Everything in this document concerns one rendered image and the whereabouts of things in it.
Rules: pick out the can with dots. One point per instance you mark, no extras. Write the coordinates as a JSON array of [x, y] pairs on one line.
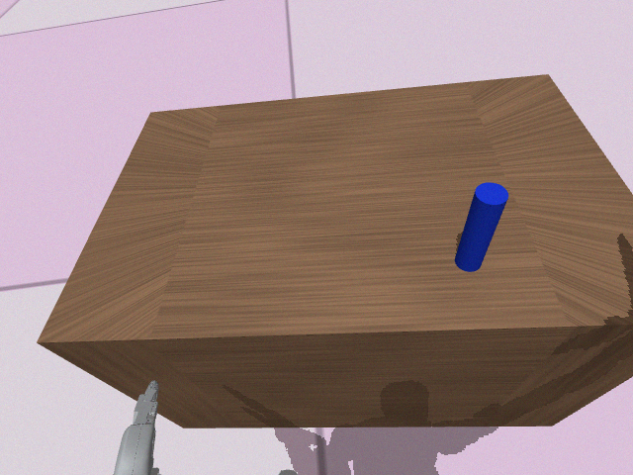
[[485, 211]]

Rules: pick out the left robot hand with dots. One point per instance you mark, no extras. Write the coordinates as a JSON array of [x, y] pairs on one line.
[[135, 455]]

